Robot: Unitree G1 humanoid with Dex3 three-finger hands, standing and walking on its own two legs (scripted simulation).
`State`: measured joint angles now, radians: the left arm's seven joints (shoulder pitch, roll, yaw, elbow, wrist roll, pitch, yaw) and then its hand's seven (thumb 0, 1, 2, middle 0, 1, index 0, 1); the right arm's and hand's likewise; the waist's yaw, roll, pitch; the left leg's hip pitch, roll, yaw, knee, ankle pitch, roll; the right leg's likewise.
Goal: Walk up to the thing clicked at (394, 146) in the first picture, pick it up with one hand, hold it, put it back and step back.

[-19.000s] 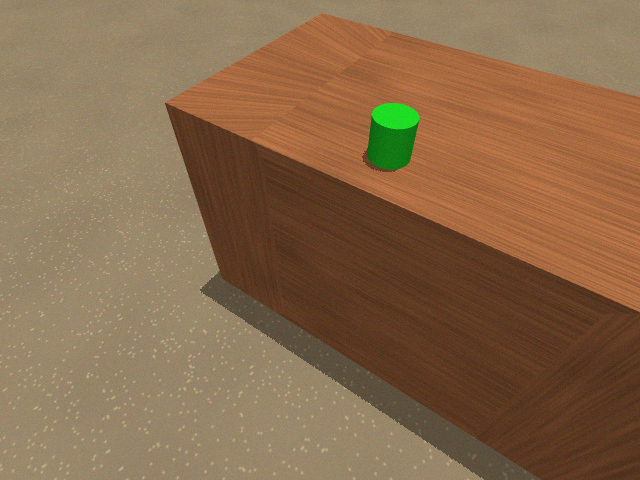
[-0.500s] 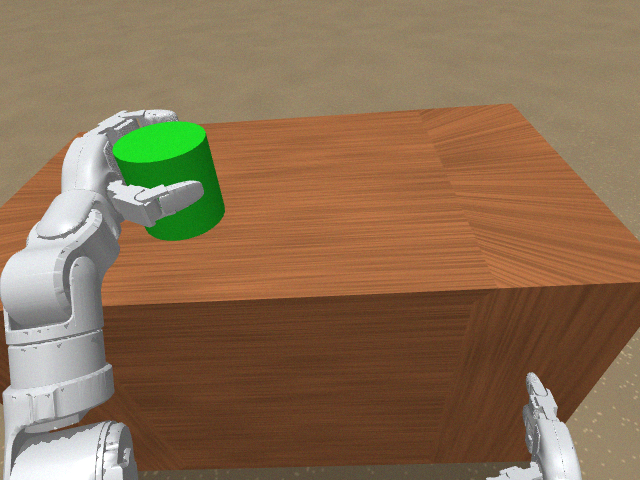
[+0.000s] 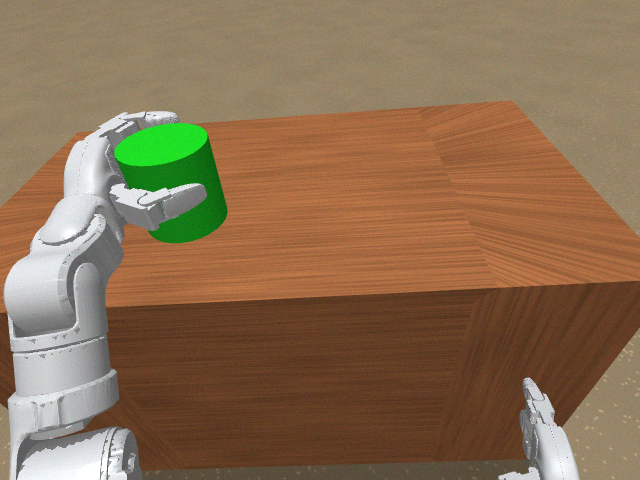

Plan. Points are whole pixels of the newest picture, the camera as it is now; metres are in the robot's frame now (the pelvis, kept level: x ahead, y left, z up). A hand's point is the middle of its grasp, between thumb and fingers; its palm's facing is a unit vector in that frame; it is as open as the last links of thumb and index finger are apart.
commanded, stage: hold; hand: left
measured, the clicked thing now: (176, 182) +0.35 +0.16 +0.25
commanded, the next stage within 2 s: crouch in 0.18 s
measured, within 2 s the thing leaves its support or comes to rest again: neither
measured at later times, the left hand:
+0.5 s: hand (165, 176) +0.36 +0.17 +0.26, palm faces +0.16 -0.99 +0.03, open 12.1 cm
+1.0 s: hand (177, 190) +0.44 +0.21 +0.18, palm faces +0.21 -0.98 +0.00, open 12.1 cm
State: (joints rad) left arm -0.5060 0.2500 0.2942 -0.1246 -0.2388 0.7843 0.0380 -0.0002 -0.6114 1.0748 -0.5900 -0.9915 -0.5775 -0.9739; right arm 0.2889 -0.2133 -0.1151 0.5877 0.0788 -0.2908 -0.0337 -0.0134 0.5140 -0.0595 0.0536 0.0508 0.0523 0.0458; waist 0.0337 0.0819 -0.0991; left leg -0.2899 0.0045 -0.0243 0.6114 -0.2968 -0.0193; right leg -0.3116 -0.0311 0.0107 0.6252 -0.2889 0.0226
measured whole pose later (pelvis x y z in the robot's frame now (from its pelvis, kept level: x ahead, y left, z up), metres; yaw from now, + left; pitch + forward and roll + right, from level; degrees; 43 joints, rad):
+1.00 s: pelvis +0.00 +0.00 +0.00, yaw -1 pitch +3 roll +0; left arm -0.72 0.39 0.31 0.66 -0.15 0.22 -0.01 0.00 -0.61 1.07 -0.60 -0.98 -0.59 -0.96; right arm 0.27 -0.23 -0.06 0.58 0.04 -0.35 -0.07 -0.01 0.53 -0.05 0.05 0.05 0.05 0.05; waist -0.05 0.02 -0.07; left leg -0.41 0.02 -0.02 0.65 -0.30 -0.02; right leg -0.43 -0.02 0.02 0.64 -0.27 0.02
